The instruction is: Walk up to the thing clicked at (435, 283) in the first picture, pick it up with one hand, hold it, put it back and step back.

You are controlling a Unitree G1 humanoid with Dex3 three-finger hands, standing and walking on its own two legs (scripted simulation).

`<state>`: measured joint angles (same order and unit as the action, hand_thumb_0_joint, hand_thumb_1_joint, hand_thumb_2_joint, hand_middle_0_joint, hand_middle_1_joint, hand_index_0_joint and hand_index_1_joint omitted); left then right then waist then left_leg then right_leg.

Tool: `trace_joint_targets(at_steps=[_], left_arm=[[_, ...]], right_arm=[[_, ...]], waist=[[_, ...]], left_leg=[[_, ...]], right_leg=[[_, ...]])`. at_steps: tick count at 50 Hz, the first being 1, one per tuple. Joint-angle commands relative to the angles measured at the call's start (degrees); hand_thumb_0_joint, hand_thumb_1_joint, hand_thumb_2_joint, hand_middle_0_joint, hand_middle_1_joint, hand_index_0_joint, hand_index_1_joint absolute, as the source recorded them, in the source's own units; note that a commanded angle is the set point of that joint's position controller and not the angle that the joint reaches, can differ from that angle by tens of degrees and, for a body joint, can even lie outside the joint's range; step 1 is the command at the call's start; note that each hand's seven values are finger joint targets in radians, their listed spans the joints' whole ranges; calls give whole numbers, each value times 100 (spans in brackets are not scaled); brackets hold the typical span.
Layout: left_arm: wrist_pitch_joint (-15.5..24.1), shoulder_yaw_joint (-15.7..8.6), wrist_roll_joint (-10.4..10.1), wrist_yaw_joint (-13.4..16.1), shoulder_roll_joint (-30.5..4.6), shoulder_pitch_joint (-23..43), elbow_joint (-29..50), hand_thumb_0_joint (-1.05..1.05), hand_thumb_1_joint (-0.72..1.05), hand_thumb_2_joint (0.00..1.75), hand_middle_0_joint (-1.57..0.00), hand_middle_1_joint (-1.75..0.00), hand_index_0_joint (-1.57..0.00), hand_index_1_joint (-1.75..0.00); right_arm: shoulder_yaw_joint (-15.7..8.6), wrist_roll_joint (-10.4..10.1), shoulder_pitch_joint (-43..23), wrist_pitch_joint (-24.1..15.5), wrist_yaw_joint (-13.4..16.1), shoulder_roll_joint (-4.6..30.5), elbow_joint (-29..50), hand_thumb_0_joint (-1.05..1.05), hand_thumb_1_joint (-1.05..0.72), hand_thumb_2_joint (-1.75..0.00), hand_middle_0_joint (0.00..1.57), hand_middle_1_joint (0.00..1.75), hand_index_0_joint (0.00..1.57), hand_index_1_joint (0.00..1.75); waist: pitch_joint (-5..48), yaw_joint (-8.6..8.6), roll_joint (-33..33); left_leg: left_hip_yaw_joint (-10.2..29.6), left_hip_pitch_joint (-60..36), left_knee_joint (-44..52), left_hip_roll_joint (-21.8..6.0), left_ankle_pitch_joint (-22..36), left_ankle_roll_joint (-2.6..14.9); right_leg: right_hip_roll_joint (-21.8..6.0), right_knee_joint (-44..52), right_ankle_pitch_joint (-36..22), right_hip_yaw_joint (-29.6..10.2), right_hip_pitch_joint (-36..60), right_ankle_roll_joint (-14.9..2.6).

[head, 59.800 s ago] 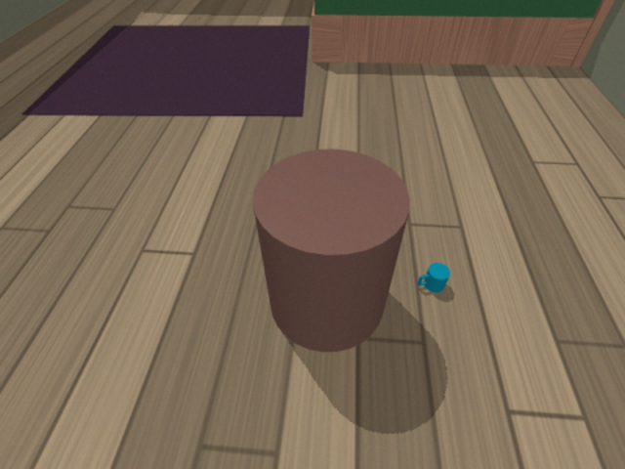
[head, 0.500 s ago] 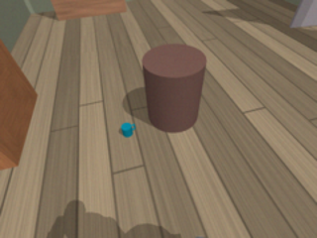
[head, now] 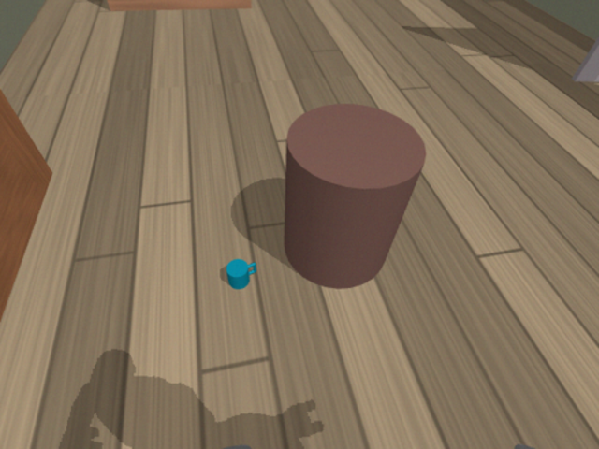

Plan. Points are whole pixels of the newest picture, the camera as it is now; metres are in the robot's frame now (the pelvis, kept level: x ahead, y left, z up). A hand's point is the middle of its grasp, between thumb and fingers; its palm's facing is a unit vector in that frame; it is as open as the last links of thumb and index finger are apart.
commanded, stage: walk up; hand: left
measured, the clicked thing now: (242, 272) +0.83 +0.22 -0.71
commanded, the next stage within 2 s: none
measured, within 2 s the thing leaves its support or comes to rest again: neither
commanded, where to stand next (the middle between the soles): +0.42 +0.00 m, yaw +0 degrees
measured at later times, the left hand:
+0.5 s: hand (153, 361) +0.26 +0.25 -0.11, palm faces -0.03 -0.92 -0.39, open 7.3 cm
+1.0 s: hand (154, 293) +0.40 +0.29 -0.14, palm faces -0.10 -0.93 -0.35, open 7.4 cm
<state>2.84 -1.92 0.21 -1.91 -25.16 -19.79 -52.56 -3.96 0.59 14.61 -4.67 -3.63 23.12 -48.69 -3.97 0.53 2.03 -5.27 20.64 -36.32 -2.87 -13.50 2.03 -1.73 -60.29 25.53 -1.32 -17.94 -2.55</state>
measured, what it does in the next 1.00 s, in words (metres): walks ahead: right foot, then left foot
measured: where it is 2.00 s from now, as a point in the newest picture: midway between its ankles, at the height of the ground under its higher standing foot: (295, 392)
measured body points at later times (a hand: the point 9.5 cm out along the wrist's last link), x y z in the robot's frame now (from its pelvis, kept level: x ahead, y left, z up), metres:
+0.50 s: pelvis +0.18 -0.02 +0.00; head +0.18 -0.04 +0.45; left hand +0.27 +0.30 -0.09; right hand +0.22 -0.34 -0.12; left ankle +0.17 +0.11 -0.68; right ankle +0.23 -0.14 -0.72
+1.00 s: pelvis +0.32 +0.02 +0.01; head +0.35 +0.04 +0.46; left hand +0.41 +0.34 -0.12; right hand +0.33 -0.31 -0.09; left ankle +0.32 +0.13 -0.72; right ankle +0.41 -0.14 -0.69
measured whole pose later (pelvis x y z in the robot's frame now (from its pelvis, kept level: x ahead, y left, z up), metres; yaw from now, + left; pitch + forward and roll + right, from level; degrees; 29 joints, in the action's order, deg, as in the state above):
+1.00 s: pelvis +0.32 +0.02 +0.01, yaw -2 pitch -3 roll +0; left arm 0.9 -2.6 0.5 -2.5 -24.6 -14.2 -52.3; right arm -1.6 0.7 20.8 -4.2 -0.8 23.3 -50.4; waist -5.8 -1.4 2.6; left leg -6.0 10.9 -30.4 -1.9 -16.7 1.3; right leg -4.6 -43.8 13.9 0.5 -27.1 -1.0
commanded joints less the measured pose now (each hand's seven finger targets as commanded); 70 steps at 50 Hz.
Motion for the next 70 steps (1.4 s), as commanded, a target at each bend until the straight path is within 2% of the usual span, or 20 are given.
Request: trace_joint_targets(at_steps=[1, 6, 15, 16, 18, 24, 29, 33, 34, 35, 36, 41, 49, 53, 55, 56, 64, 65, 67, 70], left_arm=[[183, -353, -85, 52, -1132, -276, 300, 0, 90, 90, -20, -30, -20, -30], [113, -336, 18, -120, -873, 276, 527, 0, 90, 90, -20, -30, -20, -30], [220, -529, 58, -119, -990, 14, 398, 0, 90, 90, -20, -30, -20, -30], [282, -612, 81, -63, -1211, -314, 356, 0, 90, 90, -20, -30, -20, -30], [334, -734, 22, 20, -1890, -664, 446, 0, 90, 90, -20, -30, -20, -30], [266, -540, 14, 36, -1393, 345, 739, 0, 90, 90, -20, -30, -20, -30], [252, -571, 64, -40, -1471, 363, 844, 0, 90, 90, -20, -30, -20, -30], [139, -416, 99, -69, -1109, 697, 931, 0, 90, 90, -20, -30, -20, -30], [93, -290, 97, -69, -742, 525, 957, 0, 90, 90, -20, -30, -20, -30], [66, -241, 3, -45, -557, 404, 989, 0, 90, 90, -20, -30, -20, -30], [44, -386, 52, 36, -1178, 423, 827, 0, 90, 90, -20, -30, -20, -30], [13, -428, 29, -36, -1168, -69, 282, 0, 90, 90, -20, -30, -20, -30], [-87, -292, -1, 57, -612, 592, 362, 0, 90, 90, -20, -30, -20, -30], [5, -347, 40, 171, -911, 388, 116, 0, 90, 90, -20, -30, -20, -30], [59, -529, 39, 144, -1593, 225, 260, 0, 90, 90, -20, -30, -20, -30], [27, -553, 41, 130, -1699, 409, 287, 0, 90, 90, -20, -30, -20, -30], [-156, -272, 21, 129, -1009, 1337, 353, 0, 90, 90, -20, -30, -20, -30], [-188, -175, -17, 118, -757, 1463, 375, 0, 90, 90, -20, -30, -20, -30], [-286, -147, -75, 155, -666, 1292, 202, 0, 90, 90, -20, -30, -20, -30], [-190, -157, -53, 141, -664, 1170, -178, 0, 90, 90, -20, -30, -20, -30]], right_arm=[[-372, -90, 493, -136, 188, 1484, 285, 0, -90, -90, 20, 30, 20, 30], [-369, -26, 531, -160, 195, 1523, 415, 0, -90, -90, 20, 30, 20, 30], [-264, -50, 303, -32, 171, 1402, 660, 0, -90, -90, 20, 30, 20, 30], [-155, -42, 543, -36, 169, 1114, 657, 0, -90, -90, 20, 30, 20, 30], [-130, -33, 591, 10, 214, 1163, 665, 0, -90, -90, 20, 30, 20, 30], [-244, -24, 880, 111, 93, 1279, 147, 0, -90, -90, 20, 30, 20, 30], [-282, 53, 511, 61, -4, 1128, 207, 0, -90, -90, 20, 30, 20, 30], [-437, 98, 1477, -74, 112, 1302, -177, 0, -90, -90, 20, 30, 20, 30], [-529, 132, 1773, -116, 184, 1641, -208, 0, -90, -90, 20, 30, 20, 30], [-602, 161, 1748, -171, 219, 2130, 7, 0, -90, -90, 20, 30, 20, 30], [-622, -2, 1279, -161, 213, 2272, 187, 0, -90, -90, 20, 30, 20, 30], [-346, -15, 641, -218, 287, 1626, 230, 0, -90, -90, 20, 30, 20, 30], [-163, -40, 489, -36, 412, 1445, 199, 0, -90, -90, 20, 30, 20, 30], [4, -178, 337, 122, 448, 1115, 159, 0, -90, -90, 20, 30, 20, 30], [76, -126, 664, 155, 432, 909, 193, 0, -90, -90, 20, 30, 20, 30], [-59, -61, 484, 187, 482, 1279, 59, 0, -90, -90, 20, 30, 20, 30], [-23, 11, 747, 73, 421, 971, -670, 0, -90, -90, 20, 30, 20, 30], [-60, 75, 710, 46, 462, 1092, -694, 0, -90, -90, 20, 30, 20, 30], [-129, 52, -237, 10, 462, 1802, -428, 0, -90, -90, 20, 30, 20, 30], [59, 31, -854, 32, 435, 1345, -470, 0, -90, -90, 20, 30, 20, 30]], waist=[[140, -112, -1024], [-50, -215, -1046], [310, 236, -321], [560, 391, 454], [587, 530, 1071], [-28, -19, 812], [75, 58, 882], [446, -590, -192], [381, -711, -1353], [240, -665, -1912], [-37, -563, -1231], [-213, -72, -1015], [282, -138, -1111], [786, 125, -246], [1002, 179, 1091], [695, 226, 921], [525, -230, 596], [478, -338, 231], [45, -62, -1051], [-26, 207, -626]], left_leg=[[1682, -1385, 1993, -1485, 853, 893], [976, -1272, 2084, -1380, 1194, 1190], [635, -168, 628, -987, 167, 658], [173, 190, -647, -515, 355, 471], [302, 1763, -2801, 308, -1807, 56], [566, 807, -1711, -253, -834, -64], [251, 199, -410, -172, -376, -173], [-22, -2033, 314, 207, -108, -120], [1144, -2426, 1216, -429, -1709, 123], [4199, -2223, 2683, -2014, -3605, 663], [4646, -1718, 2779, -2424, -3690, 1199], [1863, -890, 2312, -1422, -597, 881], [569, -866, 888, -1041, 3685, 795], [451, -443, -365, -617, 1984, 293], [178, 844, -1988, 329, -2156, 59], [483, 1000, -2302, 95, -2557, 60], [98, -1000, 555, 281, -136, -108], [544, -1254, 1061, 27, 79, -31], [3121, -92, 2400, -1808, -1736, 784], [1675, -20, 1606, -995, -233, 460]], right_leg=[[-377, -273, -570, -360, -1606, 9], [-494, 1124, -856, 107, -1392, 243], [10, 2909, -1520, 447, 1187, 9], [-194, 3470, -903, 20, 1882, -175], [-2300, 4487, -219, -3533, 2350, -1311], [-1236, 4597, -68, -1059, 263, -1021], [-1267, 4536, 428, -792, -150, -1009], [-780, 2887, 1131, -157, -1472, -581], [-304, 1379, 1175, 280, -2251, -369], [441, -52, 519, 310, -3064, -78], [-37, -450, 336, -371, -2866, -96], [-429, 139, -757, -273, -1697, 154], [-64, 2000, -1379, 464, -278, 141], [-245, 3250, -2922, 42, 1112, -160], [-2049, 4113, -1240, -2605, 1615, -1252], [-2204, 4083, -686, -2818, 1282, -1574], [-967, 3186, -997, -543, -444, -666], [-882, 2885, -761, -411, -846, -407], [-29, 1825, 331, 119, -774, 107], [-192, 2852, -768, -1, 208, 77]])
